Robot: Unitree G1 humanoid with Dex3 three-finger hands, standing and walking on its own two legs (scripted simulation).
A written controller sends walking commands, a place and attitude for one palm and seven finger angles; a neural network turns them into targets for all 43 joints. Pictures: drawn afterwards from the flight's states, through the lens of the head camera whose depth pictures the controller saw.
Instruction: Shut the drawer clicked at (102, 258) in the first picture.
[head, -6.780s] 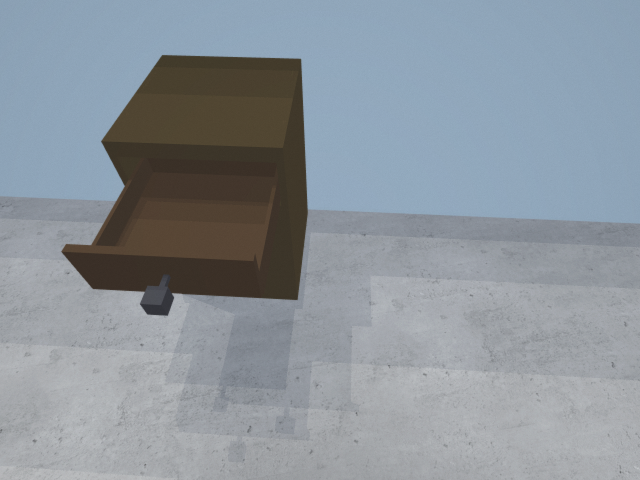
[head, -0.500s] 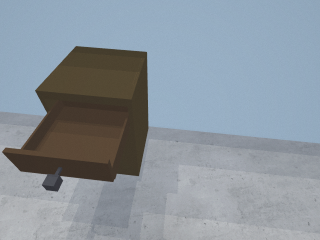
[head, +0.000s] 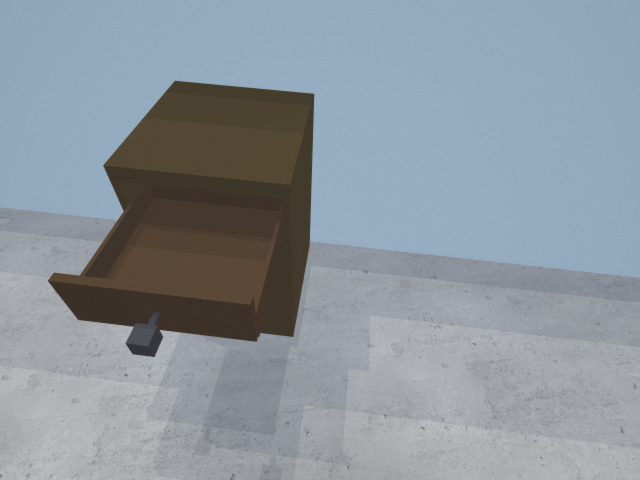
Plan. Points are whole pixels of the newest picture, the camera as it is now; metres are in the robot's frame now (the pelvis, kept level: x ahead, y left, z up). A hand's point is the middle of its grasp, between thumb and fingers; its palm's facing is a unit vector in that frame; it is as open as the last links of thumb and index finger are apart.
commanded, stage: shuffle to correct the standing spot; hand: left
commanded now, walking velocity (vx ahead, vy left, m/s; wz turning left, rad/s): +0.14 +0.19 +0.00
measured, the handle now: (149, 330) +0.40 +0.35 -0.20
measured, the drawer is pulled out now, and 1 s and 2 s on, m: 0.30 0.30 0.30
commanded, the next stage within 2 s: come to a stop and stand still in 0.74 s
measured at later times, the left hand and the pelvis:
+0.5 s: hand out of the picture +0.11 +0.24 -0.17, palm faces -0.01 -0.97 -0.23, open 7.3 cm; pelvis +0.05 +0.06 -0.01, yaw -3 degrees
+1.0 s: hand out of the picture +0.13 +0.37 -0.19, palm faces +0.01 -0.98 -0.21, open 7.3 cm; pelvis +0.13 +0.17 +0.00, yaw -3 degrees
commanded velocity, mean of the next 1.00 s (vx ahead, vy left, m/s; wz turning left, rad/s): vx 0.07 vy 0.08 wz -0.03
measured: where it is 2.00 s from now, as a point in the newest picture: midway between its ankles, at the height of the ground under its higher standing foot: outside the picture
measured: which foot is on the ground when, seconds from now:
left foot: down 0.00-0.52, up 0.54-0.84, down 0.86-1.00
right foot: down 0.00-0.22, up 0.24-0.48, down 0.50-0.86, up 0.88-1.00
